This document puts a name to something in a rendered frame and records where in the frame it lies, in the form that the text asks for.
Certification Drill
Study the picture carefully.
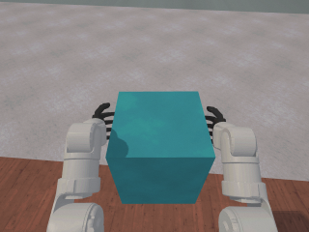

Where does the robot right upper arm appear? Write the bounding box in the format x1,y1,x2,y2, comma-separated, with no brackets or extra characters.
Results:
218,206,277,232

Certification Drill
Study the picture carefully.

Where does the left robot hand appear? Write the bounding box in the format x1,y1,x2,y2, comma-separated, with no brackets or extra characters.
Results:
92,102,115,140

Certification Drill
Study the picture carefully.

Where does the carton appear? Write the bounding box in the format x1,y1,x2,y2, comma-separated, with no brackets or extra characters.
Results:
105,91,216,204

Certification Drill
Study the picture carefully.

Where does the robot right forearm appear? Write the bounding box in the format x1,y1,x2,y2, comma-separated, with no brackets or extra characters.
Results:
212,122,278,232

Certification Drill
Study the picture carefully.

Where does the robot left upper arm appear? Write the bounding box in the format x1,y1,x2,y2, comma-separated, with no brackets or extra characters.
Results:
47,202,104,232

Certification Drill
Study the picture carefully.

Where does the robot left forearm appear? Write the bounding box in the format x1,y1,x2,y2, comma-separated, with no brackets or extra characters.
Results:
46,118,107,232

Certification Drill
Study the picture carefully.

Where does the right robot hand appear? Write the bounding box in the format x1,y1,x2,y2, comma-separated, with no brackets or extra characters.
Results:
205,106,226,144

